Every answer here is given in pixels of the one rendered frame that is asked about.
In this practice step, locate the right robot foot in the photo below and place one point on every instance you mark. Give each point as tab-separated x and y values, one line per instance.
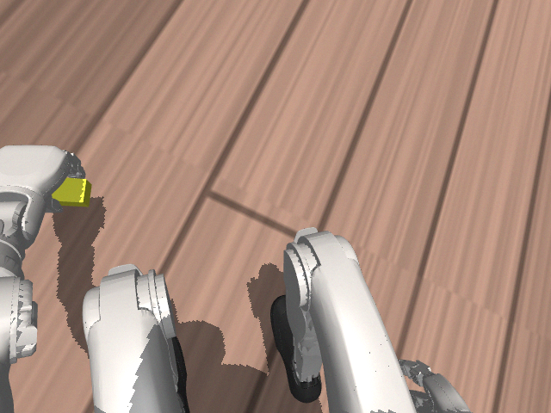
302	391

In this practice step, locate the right robot hand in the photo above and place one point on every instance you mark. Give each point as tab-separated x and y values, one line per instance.
439	397

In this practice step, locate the left robot foot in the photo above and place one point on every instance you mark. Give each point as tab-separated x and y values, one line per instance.
182	376

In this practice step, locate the small box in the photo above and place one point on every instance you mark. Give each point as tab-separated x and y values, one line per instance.
73	192

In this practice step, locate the left robot arm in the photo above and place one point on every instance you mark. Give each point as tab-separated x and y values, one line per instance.
21	214

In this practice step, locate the left robot hand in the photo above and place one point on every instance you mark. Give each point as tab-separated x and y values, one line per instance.
40	168

